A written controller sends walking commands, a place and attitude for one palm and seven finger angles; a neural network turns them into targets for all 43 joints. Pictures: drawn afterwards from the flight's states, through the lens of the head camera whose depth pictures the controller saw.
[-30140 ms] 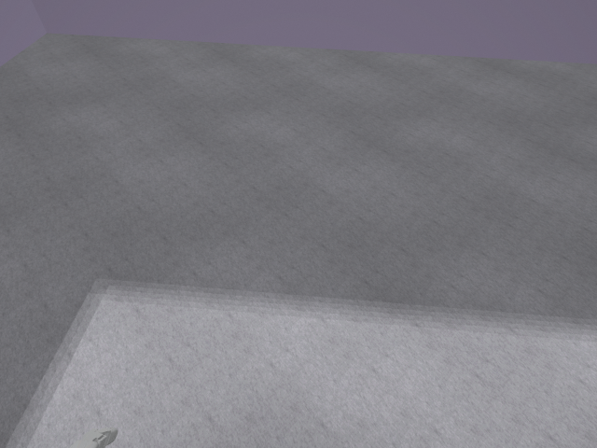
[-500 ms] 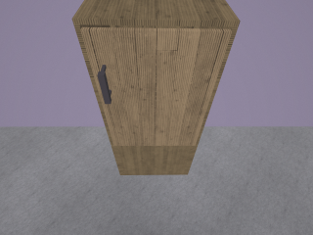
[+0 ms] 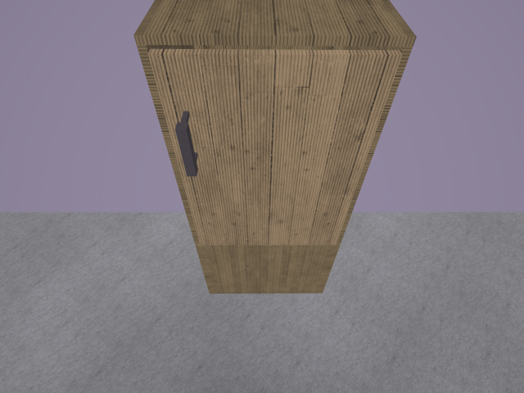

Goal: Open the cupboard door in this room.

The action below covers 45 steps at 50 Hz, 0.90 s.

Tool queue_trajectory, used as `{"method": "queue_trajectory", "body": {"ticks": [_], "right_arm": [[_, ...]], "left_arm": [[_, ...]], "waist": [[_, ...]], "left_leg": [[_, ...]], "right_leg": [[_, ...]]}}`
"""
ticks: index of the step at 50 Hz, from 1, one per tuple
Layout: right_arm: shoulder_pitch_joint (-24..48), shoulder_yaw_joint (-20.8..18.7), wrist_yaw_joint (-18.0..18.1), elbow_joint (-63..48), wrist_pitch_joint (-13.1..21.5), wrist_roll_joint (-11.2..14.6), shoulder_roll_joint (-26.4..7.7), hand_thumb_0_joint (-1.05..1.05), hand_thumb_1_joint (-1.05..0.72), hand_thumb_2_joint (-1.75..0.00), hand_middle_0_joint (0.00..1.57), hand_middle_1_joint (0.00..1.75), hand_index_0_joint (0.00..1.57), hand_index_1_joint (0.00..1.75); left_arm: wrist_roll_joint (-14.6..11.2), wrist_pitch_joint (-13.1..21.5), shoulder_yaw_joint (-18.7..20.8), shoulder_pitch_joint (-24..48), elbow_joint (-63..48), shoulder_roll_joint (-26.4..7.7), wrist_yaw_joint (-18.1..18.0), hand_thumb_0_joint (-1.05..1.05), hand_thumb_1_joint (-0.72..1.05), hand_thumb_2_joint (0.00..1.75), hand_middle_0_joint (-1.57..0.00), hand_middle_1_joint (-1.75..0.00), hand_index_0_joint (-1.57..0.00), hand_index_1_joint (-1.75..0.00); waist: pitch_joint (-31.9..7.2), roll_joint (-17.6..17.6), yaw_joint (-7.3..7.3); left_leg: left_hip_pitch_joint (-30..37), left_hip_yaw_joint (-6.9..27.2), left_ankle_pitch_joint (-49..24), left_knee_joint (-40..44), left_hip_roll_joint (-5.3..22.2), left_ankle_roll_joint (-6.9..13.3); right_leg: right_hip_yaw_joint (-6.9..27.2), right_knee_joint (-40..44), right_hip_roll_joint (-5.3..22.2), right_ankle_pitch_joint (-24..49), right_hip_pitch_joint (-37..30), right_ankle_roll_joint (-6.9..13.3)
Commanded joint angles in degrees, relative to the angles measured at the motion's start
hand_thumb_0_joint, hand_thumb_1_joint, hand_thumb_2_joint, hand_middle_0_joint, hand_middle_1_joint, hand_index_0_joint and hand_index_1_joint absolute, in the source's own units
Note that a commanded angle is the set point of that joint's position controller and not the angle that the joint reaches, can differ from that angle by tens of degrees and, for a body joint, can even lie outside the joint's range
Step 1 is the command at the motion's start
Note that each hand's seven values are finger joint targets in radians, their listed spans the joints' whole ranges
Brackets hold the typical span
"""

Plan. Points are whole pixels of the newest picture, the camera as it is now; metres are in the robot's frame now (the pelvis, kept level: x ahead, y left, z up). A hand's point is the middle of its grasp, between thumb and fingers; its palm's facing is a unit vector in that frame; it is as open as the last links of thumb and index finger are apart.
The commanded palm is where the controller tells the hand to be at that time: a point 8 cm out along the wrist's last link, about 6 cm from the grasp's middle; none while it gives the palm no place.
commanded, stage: look again from close up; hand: left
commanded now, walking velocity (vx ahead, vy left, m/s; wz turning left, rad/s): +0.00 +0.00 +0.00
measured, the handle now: (188, 144) +0.54 +0.18 +0.06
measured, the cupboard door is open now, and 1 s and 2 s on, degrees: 0 0 0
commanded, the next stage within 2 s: raise the hand with hooked fingers in 0.40 s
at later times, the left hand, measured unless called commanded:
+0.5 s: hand out of the picture +0.05 +0.19 -0.17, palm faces +0.01 -0.97 -0.25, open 7.4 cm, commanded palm +0.11 +0.24 -0.07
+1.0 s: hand (132, 373) +0.15 +0.20 -0.04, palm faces +0.17 -0.99 -0.03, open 9.1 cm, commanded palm +0.15 +0.26 -0.02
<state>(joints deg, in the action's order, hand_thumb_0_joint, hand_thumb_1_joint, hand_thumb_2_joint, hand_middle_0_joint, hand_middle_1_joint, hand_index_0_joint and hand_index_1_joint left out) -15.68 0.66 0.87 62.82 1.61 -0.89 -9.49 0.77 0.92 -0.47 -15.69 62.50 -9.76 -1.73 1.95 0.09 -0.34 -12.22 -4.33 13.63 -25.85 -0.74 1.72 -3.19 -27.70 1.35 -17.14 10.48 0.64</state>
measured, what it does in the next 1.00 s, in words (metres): lowers itself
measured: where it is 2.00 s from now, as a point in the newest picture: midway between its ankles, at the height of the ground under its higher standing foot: outside the picture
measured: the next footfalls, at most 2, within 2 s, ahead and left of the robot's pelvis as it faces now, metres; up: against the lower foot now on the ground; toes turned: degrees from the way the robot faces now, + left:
none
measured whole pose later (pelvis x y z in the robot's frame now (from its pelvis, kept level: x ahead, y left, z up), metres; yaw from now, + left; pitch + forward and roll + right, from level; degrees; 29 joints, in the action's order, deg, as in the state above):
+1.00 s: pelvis -0.04 -0.04 -0.08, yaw +2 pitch +11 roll -1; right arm -9.7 -1.6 4.7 32.4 14.0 2.1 -14.8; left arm -19.5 27.9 16.7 -18.6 12.0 -13.2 21.0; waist -6.4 0.2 -2.7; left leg -47.8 0.9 26.5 -63.1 2.7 -1.4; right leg -7.8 -63.0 -0.4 -30.9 43.6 4.5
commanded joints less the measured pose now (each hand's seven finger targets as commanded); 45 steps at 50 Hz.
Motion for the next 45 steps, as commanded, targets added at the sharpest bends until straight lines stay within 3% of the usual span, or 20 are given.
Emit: {"method": "queue_trajectory", "body": {"ticks": [1, 3, 24, 25, 26, 27, 28, 29, 30, 31, 32, 33, 34, 35, 37, 38, 40, 41, 43, 45], "right_arm": [[-1.0, -1.0, 0.8, -2.0, 1.0, 0.2, -7.1, 0.00, -0.90, -0.90, 0.20, 0.30, 0.20, 0.30], [-0.8, -1.1, 0.9, -1.7, 1.0, 0.2, -6.9, 0.00, -0.90, -0.90, 0.20, 0.30, 0.20, 0.30], [4.6, -1.4, 1.0, -1.5, 0.7, 0.1, -10.8, 0.00, -0.90, -0.90, 0.20, 0.30, 0.20, 0.30], [5.9, -1.7, 0.7, -4.9, 0.6, 0.8, -8.9, 0.00, -0.90, -0.90, 0.20, 0.30, 0.20, 0.30], [2.1, -3.8, 2.4, -22.6, 8.3, 3.3, -16.1, 0.00, -0.90, -0.90, 0.20, 0.30, 0.20, 0.30], [5.2, -2.7, 4.3, -21.9, 13.8, 1.9, -12.6, 0.00, -0.90, -0.90, 0.20, 0.30, 0.20, 0.30], [5.9, -3.2, 3.9, -21.6, 14.7, 2.4, -9.9, 0.00, -0.90, -0.90, 0.20, 0.30, 0.20, 0.30], [3.7, -4.1, 3.4, -20.5, 14.5, 2.9, -9.7, 0.00, -0.90, -0.90, 0.20, 0.30, 0.20, 0.30], [5.1, -5.8, 3.1, -23.3, 14.5, 1.9, -11.6, 0.00, -0.90, -0.90, 0.20, 0.30, 0.20, 0.30], [5.4, -6.8, 2.9, -24.0, 14.0, 1.2, -12.2, 0.00, -0.90, -0.90, 0.20, 0.30, 0.20, 0.30], [6.2, -6.6, 2.7, -25.6, 13.7, 0.9, -11.9, 0.00, -0.90, -0.90, 0.20, 0.30, 0.20, 0.30], [6.9, -6.8, 2.1, -27.0, 13.9, 1.2, -11.6, 0.00, -0.90, -0.90, 0.20, 0.30, 0.20, 0.30], [7.9, -6.5, 1.5, -28.3, 14.1, 1.1, -11.5, 0.00, -0.90, -0.90, 0.20, 0.30, 0.20, 0.30], [9.2, -6.8, 1.0, -29.9, 14.6, 1.2, -11.6, 0.00, -0.90, -0.90, 0.20, 0.30, 0.20, 0.30], [10.1, -6.7, 0.3, -32.5, 15.7, 1.7, -11.6, 0.00, -0.90, -0.90, 0.20, 0.30, 0.20, 0.30], [9.5, -6.7, 0.2, -33.6, 15.7, 2.2, -12.0, 0.00, -0.90, -0.90, 0.20, 0.30, 0.20, 0.30], [10.2, -6.3, 1.0, -38.1, 15.3, 3.0, -12.3, 0.00, -0.90, -0.90, 0.20, 0.30, 0.20, 0.30], [10.0, -6.0, 1.7, -39.4, 15.0, 3.4, -12.1, 0.00, -0.90, -0.90, 0.20, 0.30, 0.20, 0.30], [8.9, -5.3, 2.8, -40.4, 14.5, 3.5, -11.8, 0.00, -0.90, -0.90, 0.20, 0.30, 0.20, 0.30], [6.9, -4.6, 3.8, -39.6, 14.4, 3.5, -11.2, 0.00, -0.90, -0.90, 0.20, 0.30, 0.20, 0.30]], "left_arm": [[0.0, 0.8, 1.3, -2.0, -1.9, -7.5, -0.3, 0.00, 0.90, 0.90, -0.20, -0.30, -0.20, -0.30], [0.1, 0.9, 1.3, -1.8, -1.7, -7.8, -0.3, 0.00, 0.90, 0.90, -0.20, -0.30, -0.20, -0.30], [0.1, 1.0, 1.9, 2.2, -2.1, -11.6, 0.1, 0.00, 0.90, 0.90, -0.20, -0.30, -0.20, -0.30], [0.5, 1.8, 1.3, -5.2, -0.6, -7.3, -2.8, 0.00, 0.90, 0.90, -0.20, -0.30, -0.20, -0.30], [-9.3, 13.8, 17.0, 38.8, -85.5, -26.6, -2.6, 0.00, 0.88, 0.89, -0.20, -0.32, -0.20, -0.32], [-4.5, 11.8, 13.8, 7.0, -69.6, -20.7, -3.6, 0.00, 0.85, 0.88, -0.20, -0.33, -0.20, -0.33], [-8.5, 5.4, 7.0, -8.1, -62.9, -6.1, -4.6, 0.00, 0.83, 0.87, -0.21, -0.34, -0.21, -0.34], [-8.9, 5.4, 6.5, -5.4, -59.4, -1.5, -3.5, 0.00, 0.81, 0.86, -0.21, -0.36, -0.21, -0.36], [-9.8, 8.1, 10.0, -2.0, -59.6, -4.3, -2.0, 0.00, 0.78, 0.85, -0.21, -0.37, -0.21, -0.37], [-10.4, 11.3, 13.5, -7.8, -55.1, -5.4, 0.2, 0.00, 0.76, 0.84, -0.21, -0.39, -0.21, -0.39], [-11.7, 15.3, 13.8, -13.9, -49.9, -3.5, 3.0, 0.00, 0.74, 0.83, -0.21, -0.40, -0.21, -0.40], [-12.1, 19.6, 15.6, -18.4, -46.5, -3.4, 6.1, 0.00, 0.71, 0.82, -0.21, -0.42, -0.21, -0.42], [-13.7, 24.5, 14.2, -18.5, -46.7, -1.5, 9.8, 0.00, 0.69, 0.81, -0.22, -0.43, -0.22, -0.43], [-14.9, 29.3, 15.5, -16.9, -47.9, -2.8, 13.3, 0.00, 0.67, 0.80, -0.22, -0.45, -0.22, -0.45], [-17.5, 37.0, 17.5, -13.6, -50.0, -6.1, 20.8, 0.00, 0.62, 0.78, -0.22, -0.48, -0.22, -0.48], [-18.8, 38.2, 21.1, -12.2, -49.1, -10.0, 23.7, 0.00, 0.60, 0.77, -0.22, -0.50, -0.22, -0.50], [-22.0, 36.3, 23.0, -7.1, -53.7, -12.0, 26.6, 0.00, 0.55, 0.75, -0.22, -0.53, -0.22, -0.53], [-23.2, 34.7, 24.0, -3.8, -55.8, -13.3, 26.7, 0.00, 0.53, 0.74, -0.23, -0.54, -0.23, -0.54], [-24.1, 32.7, 24.0, 3.7, -62.4, -15.3, 25.7, 0.00, 0.48, 0.72, -0.23, -0.57, -0.23, -0.57], [-22.9, 32.3, 22.4, 9.2, -67.0, -15.7, 23.9, 0.00, 0.43, 0.70, -0.23, -0.60, -0.23, -0.60]], "waist": [[-0.3, -1.0, -0.05], [-0.7, 0.4, 0.00], [-1.9, 0.2, -0.16], [-0.8, 0.0, -1.07], [-28.9, -8.7, 4.45], [-27.0, -19.3, -1.09], [-18.9, -16.7, 0.84], [-9.6, -6.8, 3.25], [-3.0, -0.6, 2.91], [-3.9, 6.9, 1.74], [-3.2, 12.3, 0.75], [-3.9, 11.5, -1.39], [-7.5, 11.8, -2.01], [-10.2, 11.3, -2.88], [-15.4, 5.2, -3.15], [-16.4, 2.0, -3.55], [-21.2, 2.7, -3.21], [-21.2, 4.0, -2.42], [-19.7, 1.0, -0.98], [-18.5, -0.8, 1.17]], "left_leg": [[1.2, 6.9, -9.4, 4.7, 6.9, 1.2], [1.9, 6.7, -11.2, 4.2, 7.0, 1.2], [4.5, 6.5, -15.1, 4.7, 7.5, 0.5], [1.8, 2.7, -19.3, -9.0, 7.3, -1.2], [15.5, 4.6, -30.0, -0.8, 0.7, -0.3], [24.3, 6.3, -40.7, 1.9, 4.2, 0.8], [19.0, 6.3, -41.8, 1.7, 4.1, -1.4], [12.6, 6.3, -38.3, -1.0, 4.7, -1.3], [4.6, 7.1, -29.9, -4.9, 4.1, -1.1], [-2.0, 5.5, -21.0, -8.3, 2.6, -1.2], [-8.7, 5.1, -15.5, -11.5, 1.4, -1.1], [-13.3, 4.3, -14.5, -14.3, 0.4, -1.5], [-16.8, 3.6, -12.3, -17.2, 0.0, -1.9], [-20.8, 3.2, -9.1, -20.5, -0.3, -2.1], [-26.1, 2.9, -4.6, -25.9, -0.8, -2.4], [-28.4, 3.0, -3.2, -28.1, -0.9, -2.6], [-31.6, 1.8, 1.8, -30.0, -1.4, -1.7], [-33.8, 1.7, 4.5, -31.1, -1.4, -1.3], [-33.6, 2.6, 7.1, -32.1, -0.4, -0.7], [-32.2, 3.3, 8.6, -32.2, 0.7, 0.1]], "right_leg": [[5.4, 4.7, 4.8, 8.4, 0.9, 1.7], [5.2, 4.7, 5.0, 10.9, 0.2, 1.7], [5.6, 6.4, 6.0, 17.8, -2.1, 1.8], [9.5, 5.9, 9.0, 41.2, -0.7, -1.7], [3.3, -0.9, 2.9, 41.3, -5.0, 1.9], [1.4, -5.9, -0.6, 24.5, 0.6, 2.3], [-2.2, -7.2, -1.3, 8.7, 6.3, 1.5], [-2.3, -5.0, -1.2, 7.4, 11.7, 0.9], [-2.9, -3.1, -1.2, 8.6, 15.0, 0.6], [-3.3, -3.5, -1.4, 13.8, 15.5, 0.3], [-3.2, -6.8, -1.3, 16.4, 17.2, -0.2], [-2.8, -10.7, -1.0, 19.4, 17.1, 0.1], [-2.1, -14.9, -1.2, 19.0, 19.2, -0.1], [-1.2, -18.3, -1.2, 16.2, 21.7, -0.1], [2.0, -22.8, -0.4, 11.9, 24.4, 0.1], [4.7, -23.7, 0.5, 10.6, 24.4, 0.3], [9.1, -21.5, 1.1, 1.5, 22.6, -0.8], [12.1, -19.2, 1.9, -3.3, 21.9, -1.9], [13.4, -17.1, 1.6, -11.1, 24.7, -2.0], [13.9, -14.8, 1.5, -15.6, 26.2, -1.9]]}}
